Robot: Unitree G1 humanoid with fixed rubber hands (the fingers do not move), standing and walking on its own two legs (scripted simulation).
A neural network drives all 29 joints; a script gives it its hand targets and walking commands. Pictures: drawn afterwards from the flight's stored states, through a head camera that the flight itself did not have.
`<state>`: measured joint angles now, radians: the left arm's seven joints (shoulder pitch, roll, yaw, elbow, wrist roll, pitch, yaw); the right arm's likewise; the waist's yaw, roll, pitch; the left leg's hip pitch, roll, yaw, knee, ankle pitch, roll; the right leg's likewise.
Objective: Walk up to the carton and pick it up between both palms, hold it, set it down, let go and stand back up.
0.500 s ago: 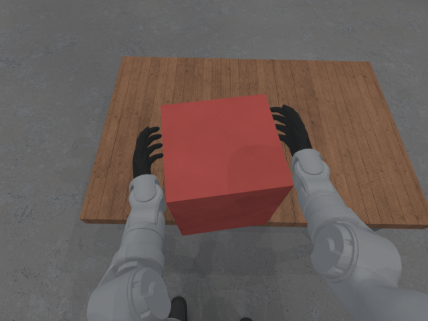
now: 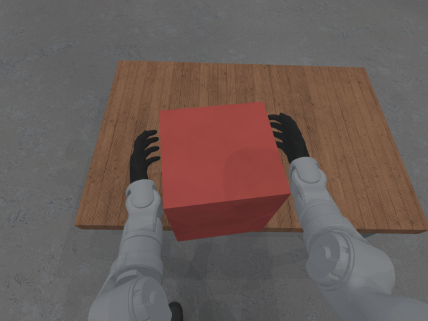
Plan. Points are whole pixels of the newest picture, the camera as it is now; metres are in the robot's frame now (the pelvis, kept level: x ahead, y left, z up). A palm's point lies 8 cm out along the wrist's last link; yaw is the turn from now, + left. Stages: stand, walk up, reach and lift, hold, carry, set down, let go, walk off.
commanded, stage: reach and lift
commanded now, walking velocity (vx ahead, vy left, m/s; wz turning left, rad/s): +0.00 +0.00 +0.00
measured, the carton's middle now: (216, 177) +0.41 +0.05 -0.07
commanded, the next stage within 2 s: none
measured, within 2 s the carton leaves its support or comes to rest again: leaves its support in 1.50 s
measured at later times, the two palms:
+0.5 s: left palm (142, 174) +0.37 +0.19 -0.01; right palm (294, 150) +0.45 -0.10 +0.01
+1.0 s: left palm (141, 180) +0.36 +0.19 -0.01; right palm (297, 159) +0.43 -0.10 +0.02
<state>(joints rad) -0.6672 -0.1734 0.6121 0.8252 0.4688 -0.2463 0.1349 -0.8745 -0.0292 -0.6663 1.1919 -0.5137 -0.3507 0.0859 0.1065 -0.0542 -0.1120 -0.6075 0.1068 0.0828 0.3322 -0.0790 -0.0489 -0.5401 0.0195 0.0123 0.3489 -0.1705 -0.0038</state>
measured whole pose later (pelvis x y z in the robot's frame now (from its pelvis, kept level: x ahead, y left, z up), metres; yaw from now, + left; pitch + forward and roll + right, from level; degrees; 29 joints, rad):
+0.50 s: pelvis +0.00 -0.01 +0.00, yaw +1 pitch +20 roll +0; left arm -0.67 -0.18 0.63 0.84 0.44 -0.26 0.13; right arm -0.88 -0.04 -0.63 1.20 -0.49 -0.35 0.08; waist 0.10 -0.05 -0.10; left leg -0.59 0.11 0.11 0.33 -0.08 -0.04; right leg -0.53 0.01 -0.01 0.37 -0.19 -0.01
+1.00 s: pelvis -0.01 +0.00 +0.00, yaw +1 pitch +20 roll -1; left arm -0.65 -0.11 0.52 0.96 0.32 -0.35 0.16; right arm -0.85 -0.05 -0.49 1.27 -0.39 -0.43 0.00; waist 0.08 -0.02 -0.12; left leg -0.59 0.11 0.10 0.31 -0.06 -0.04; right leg -0.52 0.01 -0.03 0.33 -0.16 -0.01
